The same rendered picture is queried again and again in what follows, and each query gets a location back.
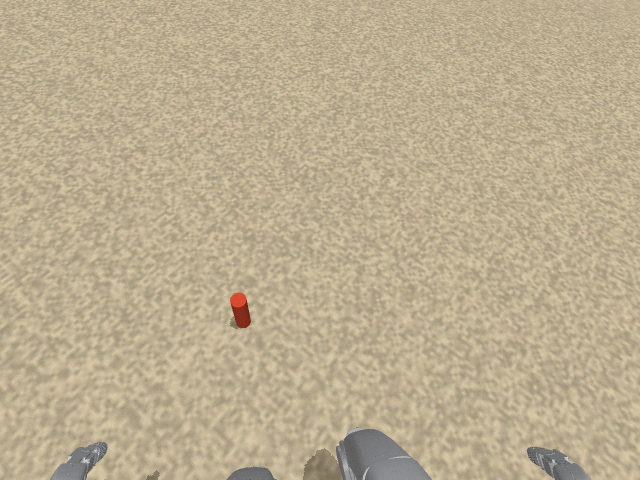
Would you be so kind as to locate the left robot hand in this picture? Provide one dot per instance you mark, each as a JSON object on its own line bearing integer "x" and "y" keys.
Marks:
{"x": 80, "y": 462}

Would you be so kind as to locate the can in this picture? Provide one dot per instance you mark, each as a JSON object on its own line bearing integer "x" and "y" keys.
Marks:
{"x": 240, "y": 310}

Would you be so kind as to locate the right robot hand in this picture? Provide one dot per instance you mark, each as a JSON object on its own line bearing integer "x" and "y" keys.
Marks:
{"x": 556, "y": 464}

